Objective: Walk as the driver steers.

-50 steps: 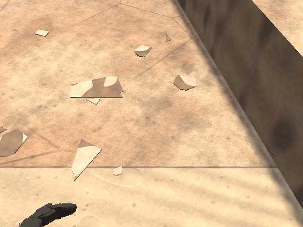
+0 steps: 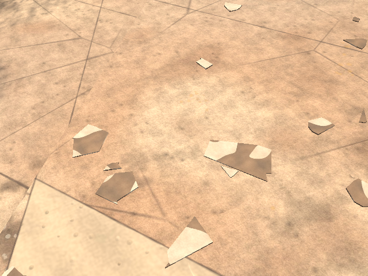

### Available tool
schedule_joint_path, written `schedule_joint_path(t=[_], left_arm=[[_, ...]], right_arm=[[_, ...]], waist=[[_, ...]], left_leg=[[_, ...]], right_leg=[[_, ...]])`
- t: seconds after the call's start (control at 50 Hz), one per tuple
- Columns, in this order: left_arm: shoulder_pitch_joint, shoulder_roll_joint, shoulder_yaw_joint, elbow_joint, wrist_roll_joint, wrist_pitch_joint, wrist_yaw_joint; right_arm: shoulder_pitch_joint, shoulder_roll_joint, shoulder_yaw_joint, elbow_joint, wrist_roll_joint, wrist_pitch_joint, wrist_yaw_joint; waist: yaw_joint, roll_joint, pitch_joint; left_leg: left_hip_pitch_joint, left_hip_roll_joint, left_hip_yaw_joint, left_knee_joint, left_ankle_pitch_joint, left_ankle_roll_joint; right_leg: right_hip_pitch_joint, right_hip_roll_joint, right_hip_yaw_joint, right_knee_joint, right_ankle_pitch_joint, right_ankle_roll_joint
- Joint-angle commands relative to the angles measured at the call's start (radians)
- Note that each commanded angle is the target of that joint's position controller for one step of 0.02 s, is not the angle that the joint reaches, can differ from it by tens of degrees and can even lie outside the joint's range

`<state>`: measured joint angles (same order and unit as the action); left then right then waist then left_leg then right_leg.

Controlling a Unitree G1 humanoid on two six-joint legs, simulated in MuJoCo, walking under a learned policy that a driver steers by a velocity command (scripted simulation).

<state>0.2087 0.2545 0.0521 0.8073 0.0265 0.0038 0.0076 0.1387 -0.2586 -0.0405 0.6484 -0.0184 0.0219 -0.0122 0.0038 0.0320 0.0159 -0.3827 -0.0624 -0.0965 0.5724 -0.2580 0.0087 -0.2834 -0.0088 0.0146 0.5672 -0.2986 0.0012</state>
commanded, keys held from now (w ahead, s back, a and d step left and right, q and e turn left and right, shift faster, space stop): no key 1.00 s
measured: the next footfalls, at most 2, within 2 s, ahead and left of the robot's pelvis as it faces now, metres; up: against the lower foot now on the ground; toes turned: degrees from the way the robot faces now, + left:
left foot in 1.86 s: +0.16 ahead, +0.12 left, +0.00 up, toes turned +3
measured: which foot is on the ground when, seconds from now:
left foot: down 0.00-1.00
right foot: down 0.00-1.00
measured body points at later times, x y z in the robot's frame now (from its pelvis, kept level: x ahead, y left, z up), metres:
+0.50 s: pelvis +0.03 -0.02 +0.00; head +0.04 -0.02 +0.45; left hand +0.14 +0.24 -0.12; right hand +0.16 -0.27 -0.11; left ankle +0.06 +0.12 -0.73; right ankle +0.00 -0.13 -0.73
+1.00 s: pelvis +0.04 -0.03 +0.01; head +0.04 -0.03 +0.46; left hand +0.08 +0.23 -0.13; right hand +0.11 -0.29 -0.13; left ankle +0.06 +0.12 -0.73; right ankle +0.00 -0.13 -0.73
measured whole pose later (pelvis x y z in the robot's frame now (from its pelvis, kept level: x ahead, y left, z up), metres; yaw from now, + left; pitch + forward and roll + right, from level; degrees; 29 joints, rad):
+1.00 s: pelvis +0.04 -0.03 +0.01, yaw +1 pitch -2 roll +0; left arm 0.24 0.23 0.01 1.01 0.00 -0.02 0.01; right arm 0.18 -0.23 -0.06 1.00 0.00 0.03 -0.06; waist 0.01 0.01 0.04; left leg -0.23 0.00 -0.11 0.46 -0.21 -0.04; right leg -0.12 0.03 -0.02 0.45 -0.31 -0.03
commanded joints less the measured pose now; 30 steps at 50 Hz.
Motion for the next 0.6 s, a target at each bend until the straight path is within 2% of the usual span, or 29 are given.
schedule_joint_path(t=[0.02, 0.04, 0.1, 0.12, 0.16, 0.26, 0.42, 0.6], left_arm=[[-0.118, 0.114, 0.015, -0.088, 0.002, -0.033, 0.0], [-0.091, 0.128, 0.017, -0.078, -0.007, -0.039, 0.001], [-0.045, 0.108, 0.006, -0.059, -0.007, -0.042, 0.006], [-0.032, 0.103, 0.003, -0.061, -0.008, -0.04, 0.008], [-0.022, 0.108, 0.002, -0.057, -0.012, -0.039, 0.011], [-0.006, 0.095, -0.003, -0.048, -0.017, -0.036, 0.01], [-0.012, 0.082, -0.01, -0.014, -0.02, -0.032, -0.001], [-0.001, 0.087, -0.014, 0.052, -0.022, -0.035, 0.001]], right_arm=[[-0.009, -0.108, -0.035, -0.058, -0.009, -0.018, -0.004], [-0.024, -0.098, -0.033, -0.054, -0.012, -0.012, -0.006], [0.0, -0.082, -0.029, -0.039, -0.004, -0.006, -0.001], [0.003, -0.094, -0.033, -0.029, -0.001, -0.008, -0.001], [0.0, -0.084, -0.032, -0.019, -0.001, -0.016, -0.001], [0.019, -0.077, -0.034, 0.011, 0.003, -0.026, -0.007], [0.04, -0.082, -0.036, 0.052, 0.008, -0.019, -0.021], [0.039, -0.079, -0.038, 0.123, 0.011, -0.01, -0.033]], waist=[[-0.048, -0.202, -0.032], [-0.03, -0.2, -0.03], [-0.025, -0.162, -0.015], [-0.014, -0.118, -0.004], [-0.006, -0.073, 0.001], [0.006, -0.009, -0.045], [0.002, -0.016, -0.051], [-0.001, -0.032, -0.027]], left_leg=[[0.125, 0.044, 0.005, -0.035, -0.003, -0.015], [0.145, 0.047, -0.002, -0.052, 0.044, -0.016], [0.184, 0.07, -0.024, -0.085, 0.093, -0.003], [0.168, 0.07, -0.029, -0.085, 0.086, 0.005], [0.151, 0.075, -0.036, -0.093, 0.11, 0.006], [0.173, 0.086, -0.05, -0.087, 0.231, 0.002], [0.212, 0.094, -0.058, -0.076, 0.293, 0.007], [0.242, 0.091, -0.05, -0.091, 0.296, 0.0]], right_leg=[[-0.058, -0.179, 0.213, -0.253, 0.012, -0.11], [-0.049, -0.153, 0.183, -0.245, -0.007, -0.082], [-0.06, -0.114, 0.133, -0.231, -0.062, -0.05], [-0.053, -0.098, 0.114, -0.225, -0.076, -0.045], [-0.026, -0.083, 0.096, -0.195, -0.041, -0.043], [0.032, -0.058, 0.06, -0.141, 0.089, -0.044], [0.043, -0.041, 0.038, -0.133, 0.152, -0.036], [0.042, -0.038, 0.037, -0.166, 0.152, -0.034]])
